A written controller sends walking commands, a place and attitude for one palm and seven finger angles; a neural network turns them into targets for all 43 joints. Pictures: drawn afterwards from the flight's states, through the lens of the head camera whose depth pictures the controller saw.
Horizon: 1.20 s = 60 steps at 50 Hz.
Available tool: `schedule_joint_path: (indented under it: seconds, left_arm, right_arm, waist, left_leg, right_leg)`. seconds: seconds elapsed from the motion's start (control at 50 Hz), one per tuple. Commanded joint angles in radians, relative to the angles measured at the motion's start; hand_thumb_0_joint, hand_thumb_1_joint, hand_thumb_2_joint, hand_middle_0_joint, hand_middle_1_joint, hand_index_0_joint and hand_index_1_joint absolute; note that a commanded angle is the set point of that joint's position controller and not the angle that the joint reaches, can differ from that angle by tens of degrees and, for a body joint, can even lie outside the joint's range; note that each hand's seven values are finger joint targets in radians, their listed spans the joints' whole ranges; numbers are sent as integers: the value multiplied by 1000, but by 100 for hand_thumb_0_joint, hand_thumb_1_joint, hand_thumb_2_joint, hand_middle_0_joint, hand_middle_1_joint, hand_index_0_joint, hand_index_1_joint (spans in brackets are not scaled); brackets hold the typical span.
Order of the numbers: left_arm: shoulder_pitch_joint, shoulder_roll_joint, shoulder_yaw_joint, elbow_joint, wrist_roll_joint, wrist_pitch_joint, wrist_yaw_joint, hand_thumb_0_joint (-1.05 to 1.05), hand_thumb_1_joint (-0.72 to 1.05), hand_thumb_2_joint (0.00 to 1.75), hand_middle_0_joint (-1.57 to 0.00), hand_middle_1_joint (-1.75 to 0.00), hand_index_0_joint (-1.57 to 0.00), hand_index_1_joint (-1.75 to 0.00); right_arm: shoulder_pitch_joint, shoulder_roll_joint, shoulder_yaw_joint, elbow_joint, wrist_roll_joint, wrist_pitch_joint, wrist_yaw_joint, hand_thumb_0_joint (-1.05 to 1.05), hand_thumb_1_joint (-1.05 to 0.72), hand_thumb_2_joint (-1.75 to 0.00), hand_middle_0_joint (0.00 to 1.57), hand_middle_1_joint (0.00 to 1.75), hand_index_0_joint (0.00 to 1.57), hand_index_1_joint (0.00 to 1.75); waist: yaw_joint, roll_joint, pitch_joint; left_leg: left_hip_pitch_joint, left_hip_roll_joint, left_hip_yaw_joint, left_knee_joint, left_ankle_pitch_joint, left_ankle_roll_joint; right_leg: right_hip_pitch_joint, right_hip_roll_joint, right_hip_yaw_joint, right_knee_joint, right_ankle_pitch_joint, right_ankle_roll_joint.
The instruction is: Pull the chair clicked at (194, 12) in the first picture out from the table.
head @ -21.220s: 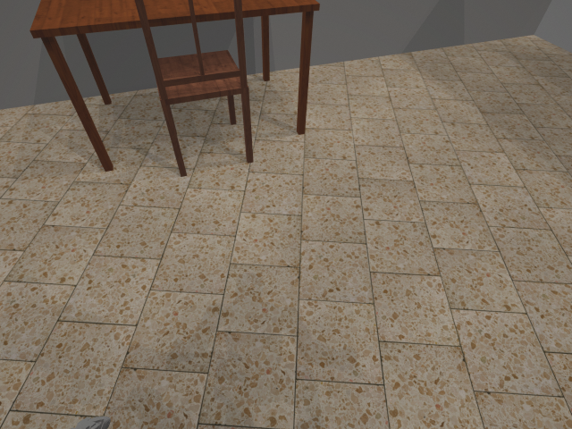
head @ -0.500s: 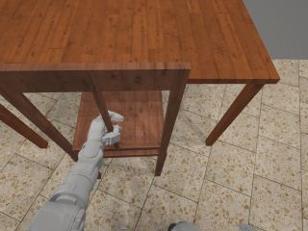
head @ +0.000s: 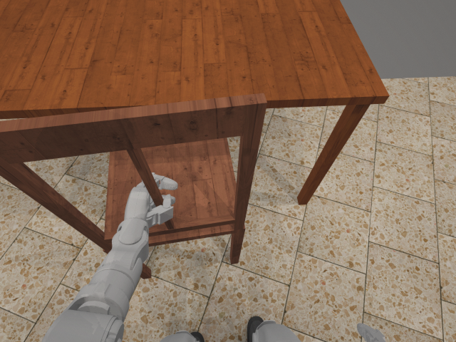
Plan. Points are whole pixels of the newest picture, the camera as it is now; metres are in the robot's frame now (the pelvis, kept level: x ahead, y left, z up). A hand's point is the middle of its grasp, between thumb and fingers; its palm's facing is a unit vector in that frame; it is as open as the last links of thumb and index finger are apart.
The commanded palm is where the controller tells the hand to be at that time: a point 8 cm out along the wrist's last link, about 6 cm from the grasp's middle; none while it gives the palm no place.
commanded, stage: step backward, pulling the chair out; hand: left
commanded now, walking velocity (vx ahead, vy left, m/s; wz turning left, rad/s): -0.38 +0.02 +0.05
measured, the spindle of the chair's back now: (156, 196) +0.39 +0.14 -0.05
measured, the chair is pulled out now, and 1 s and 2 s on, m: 0.10 0.21 0.32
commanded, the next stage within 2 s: none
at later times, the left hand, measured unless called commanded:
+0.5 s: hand (165, 242) +0.30 +0.12 -0.06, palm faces +0.00 -0.98 -0.18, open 4.9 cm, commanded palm +0.30 +0.17 -0.06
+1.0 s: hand (161, 260) +0.26 +0.12 -0.06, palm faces -0.03 -0.98 -0.17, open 4.8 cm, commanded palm +0.26 +0.17 -0.06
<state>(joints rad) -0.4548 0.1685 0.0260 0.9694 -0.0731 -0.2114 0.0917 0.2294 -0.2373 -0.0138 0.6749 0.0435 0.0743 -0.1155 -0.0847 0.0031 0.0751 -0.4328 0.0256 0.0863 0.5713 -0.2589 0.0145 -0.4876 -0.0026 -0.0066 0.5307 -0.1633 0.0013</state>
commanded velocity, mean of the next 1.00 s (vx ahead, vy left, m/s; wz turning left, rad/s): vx -0.38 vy -0.03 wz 0.02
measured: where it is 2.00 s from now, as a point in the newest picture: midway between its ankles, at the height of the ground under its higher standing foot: outside the picture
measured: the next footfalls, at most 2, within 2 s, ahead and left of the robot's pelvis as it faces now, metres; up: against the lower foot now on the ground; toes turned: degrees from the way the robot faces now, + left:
left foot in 0.80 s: -0.08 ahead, +0.15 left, +0.00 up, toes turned +3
right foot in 1.30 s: -0.06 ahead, -0.12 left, +0.00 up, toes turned +0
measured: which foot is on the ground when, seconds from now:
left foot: down 0.00-0.58, up 0.60-0.78, down 0.80-1.00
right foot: down 0.00-1.00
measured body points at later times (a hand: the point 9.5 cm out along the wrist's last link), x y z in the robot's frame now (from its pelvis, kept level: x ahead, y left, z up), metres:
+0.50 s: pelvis -0.05 -0.01 -0.01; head +0.00 -0.02 +0.43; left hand +0.29 +0.17 -0.05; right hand +0.03 -0.26 -0.14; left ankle +0.01 +0.11 -0.73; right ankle +0.06 -0.12 -0.73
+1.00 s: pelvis -0.09 +0.00 -0.01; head -0.01 +0.00 +0.44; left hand +0.26 +0.17 -0.05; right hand +0.01 -0.25 -0.14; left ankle -0.12 +0.15 -0.73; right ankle +0.00 -0.11 -0.73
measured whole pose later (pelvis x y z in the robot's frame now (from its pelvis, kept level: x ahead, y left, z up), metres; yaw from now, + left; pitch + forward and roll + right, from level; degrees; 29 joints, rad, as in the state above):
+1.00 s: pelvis -0.09 +0.00 -0.01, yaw +1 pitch +2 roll +1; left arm -0.48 0.14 -0.02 0.98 -0.03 -0.20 0.09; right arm 0.23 -0.23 -0.03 0.72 0.01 -0.02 -0.09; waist -0.04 0.00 0.14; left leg -0.29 0.06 0.05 0.64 -0.37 -0.04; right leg -0.46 -0.03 -0.03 0.60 -0.18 0.00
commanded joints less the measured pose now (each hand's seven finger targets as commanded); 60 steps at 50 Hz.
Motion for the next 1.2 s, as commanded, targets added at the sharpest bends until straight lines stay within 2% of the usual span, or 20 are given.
schedule_joint_path:
  seconds: [0.0, 0.18, 0.32, 0.36, 0.42, 0.46, 0.5, 0.56, 0.6, 0.66, 0.74, 0.8, 0.84, 0.88, 0.94, 0.98, 1.0, 1.04, 1.14, 1.18]
  left_arm:
    - [-270, 142, -19, -199, 39, -66, 11, 0, 90, 90, -50, -145, -50, -145]
    - [-316, 169, -14, -107, 42, -89, 33, 0, 90, 90, -50, -145, -50, -145]
    - [-343, 118, -47, -121, 43, -112, 36, 0, 90, 90, -50, -145, -50, -145]
    - [-363, 131, -22, -131, 40, -107, 39, 0, 90, 90, -50, -145, -50, -145]
    - [-376, 122, -24, -121, 50, -96, 27, 0, 90, 90, -50, -145, -50, -145]
    - [-376, 147, -5, -115, 56, -82, 25, 0, 90, 90, -50, -145, -50, -145]
    - [-364, 137, -14, -114, 53, -76, 25, 0, 90, 90, -50, -145, -50, -145]
    - [-298, 201, 23, -69, 49, -65, 43, 0, 90, 90, -50, -145, -50, -145]
    - [-301, 175, 25, -57, 61, -51, 42, 0, 90, 90, -50, -145, -50, -145]
    - [-327, 173, 36, -88, 57, -41, 38, 0, 90, 90, -50, -145, -50, -145]
    - [-298, 117, -11, -110, 48, -19, 23, 0, 90, 90, -50, -145, -50, -145]
    - [-311, 76, -41, -167, 43, -16, 11, 0, 90, 90, -50, -145, -50, -145]
    - [-391, 42, -71, -263, 60, -38, 2, 0, 90, 90, -50, -145, -50, -145]
    - [-371, 43, -54, -249, 63, -41, 3, 0, 90, 90, -50, -145, -50, -145]
    - [-409, 45, -49, -197, 84, -78, 0, 0, 90, 90, -50, -145, -50, -145]
    - [-414, 105, -10, -160, 83, -90, 6, 0, 90, 90, -50, -145, -50, -145]
    - [-391, 117, -2, -138, 75, -91, 5, 0, 90, 90, -50, -145, -50, -145]
    - [-339, 152, 15, -89, 71, -75, 3, 0, 90, 90, -50, -145, -50, -145]
    - [-281, 129, -3, -155, 54, -42, 9, 0, 90, 90, -50, -145, -50, -145]
    - [-256, 107, -26, -213, 48, -50, 8, 0, 90, 90, -50, -145, -50, -145]
  right_arm:
    - [35, -142, -41, -82, 4, -39, -10, 0, -90, -90, 20, 30, 20, 30]
    - [65, -148, -44, -30, 14, -115, -12, 0, -90, -90, 20, 30, 20, 30]
    - [36, -156, -25, -33, 11, -156, -18, 0, -90, -90, 20, 30, 20, 30]
    - [31, -157, -30, -27, 2, -157, -26, 0, -90, -90, 20, 30, 20, 30]
    - [42, -144, -36, -9, -10, -156, -17, 0, -90, -90, 20, 30, 20, 30]
    - [21, -147, -40, -14, -15, -153, -19, 0, -90, -90, 20, 30, 20, 30]
    - [10, -140, -34, -23, -7, -158, -13, 0, -90, -90, 20, 30, 20, 30]
    - [70, -147, -55, 2, 0, -163, -3, 0, -90, -90, 20, 30, 20, 30]
    - [35, -137, -44, 14, -8, -170, 18, 0, -90, -90, 20, 30, 20, 30]
    - [32, -139, -30, 24, -9, -169, 17, 0, -90, -90, 20, 30, 20, 30]
    - [70, -143, -26, 30, -5, -163, 1, 0, -90, -90, 20, 30, 20, 30]
    - [62, -172, -54, -18, -5, -142, -14, 0, -90, -90, 20, 30, 20, 30]
    - [6, -150, -43, -66, -31, -123, -9, 0, -90, -90, 20, 30, 20, 30]
    - [19, -141, -51, -58, -36, -114, 2, 0, -90, -90, 20, 30, 20, 30]
    - [82, -140, -66, -12, -39, -119, 24, 0, -90, -90, 20, 30, 20, 30]
    - [101, -144, -73, 5, -29, -113, 19, 0, -90, -90, 20, 30, 20, 30]
    - [91, -142, -75, 3, -22, -111, 14, 0, -90, -90, 20, 30, 20, 30]
    - [41, -122, -56, 0, -16, -118, 4, 0, -90, -90, 20, 30, 20, 30]
    - [31, -137, -35, -9, -18, -117, -16, 0, -90, -90, 20, 30, 20, 30]
    - [-6, -155, -35, -54, -31, -105, -15, 0, -90, -90, 20, 30, 20, 30]
  waist:
    - [36, 97, -438]
    - [37, -83, -344]
    - [50, 86, -338]
    - [56, 118, -343]
    - [50, 104, -376]
    - [59, 120, -329]
    - [67, 61, -274]
    - [66, -233, -302]
    - [80, -208, -344]
    - [57, -159, -403]
    - [39, -163, -427]
    - [53, 5, -409]
    - [50, 227, -374]
    - [53, 186, -338]
    - [22, 100, -395]
    - [8, 30, -461]
    - [12, -62, -479]
    - [46, -126, -434]
    - [32, -128, -472]
    - [56, 140, -382]
  left_leg:
    - [143, 138, -116, -86, 244, -4]
    - [149, 29, -88, 2, -139, -15]
    - [89, 165, -200, -196, -149, 31]
    - [78, 222, -264, -196, 6, 64]
    - [131, 224, -225, -105, 252, 62]
    - [-7, 213, -208, -115, 113, 52]
    - [-141, 168, -176, -87, -167, 37]
    - [12, -36, -89, 319, -289, -47]
    - [-48, -32, -166, 482, -310, -50]
    - [42, -20, -151, 344, -288, -56]
    - [169, -5, -67, -63, -115, -55]
    - [199, 147, -133, -185, 193, -3]
    - [122, 221, -179, -177, 350, 20]
    - [186, 272, -212, -122, 555, 45]
    - [375, 229, -149, 73, 883, -4]
    - [273, 165, -93, 140, 680, -60]
    - [178, 116, -88, 182, 337, -78]
    - [55, 38, -115, 212, -266, -74]
    - [152, 51, -92, -77, -36, -40]
    - [63, 164, -187, -209, -5, 23]
  right_leg:
    - [243, -93, 55, 18, 199, -2]
    - [86, -200, 191, -226, -231, -42]
    - [99, -64, 45, 26, -242, 6]
    - [130, -37, 30, 145, -140, 4]
    - [165, -48, 40, 154, -17, 5]
    - [237, -65, 59, 155, -44, -4]
    - [248, -112, 122, 112, -173, -32]
    - [64, -358, 447, -296, -423, -145]
    - [214, -412, 419, -257, -148, -197]
    - [288, -352, 242, -141, 190, -146]
    - [314, -291, 154, -110, 243, -72]
    - [307, -121, 44, 25, 232, 15]
    - [283, -87, -12, 210, 150, 20]
    - [208, -62, -4, 238, -18, 4]
    - [226, -68, 3, 50, 300, -20]
    - [370, -151, 70, 30, 693, -63]
    - [424, -223, 140, 24, 795, -102]
    - [371, -328, 212, -66, 635, -129]
    - [333, -225, 106, -69, 268, -29]
    - [286, -96, 28, 39, -69, 25]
